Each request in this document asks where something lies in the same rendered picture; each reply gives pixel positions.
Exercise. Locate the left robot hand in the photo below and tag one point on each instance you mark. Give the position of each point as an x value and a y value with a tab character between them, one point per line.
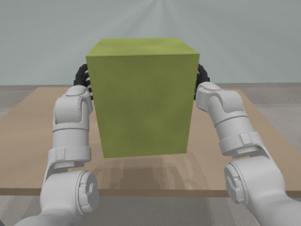
81	78

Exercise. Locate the right robot forearm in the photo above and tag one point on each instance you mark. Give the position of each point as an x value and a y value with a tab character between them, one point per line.
236	134

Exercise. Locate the robot right upper arm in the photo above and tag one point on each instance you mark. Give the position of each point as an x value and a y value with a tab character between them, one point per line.
256	183

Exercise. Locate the right robot hand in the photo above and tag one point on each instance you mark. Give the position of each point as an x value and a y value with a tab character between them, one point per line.
202	76

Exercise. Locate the robot left upper arm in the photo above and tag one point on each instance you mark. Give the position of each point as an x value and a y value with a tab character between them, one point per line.
66	199

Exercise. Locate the left robot forearm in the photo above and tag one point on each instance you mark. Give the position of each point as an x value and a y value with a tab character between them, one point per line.
70	141

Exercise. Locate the carton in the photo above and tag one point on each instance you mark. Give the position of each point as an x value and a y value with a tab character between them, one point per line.
143	92

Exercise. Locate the table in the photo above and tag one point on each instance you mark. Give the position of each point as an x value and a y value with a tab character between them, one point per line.
26	136

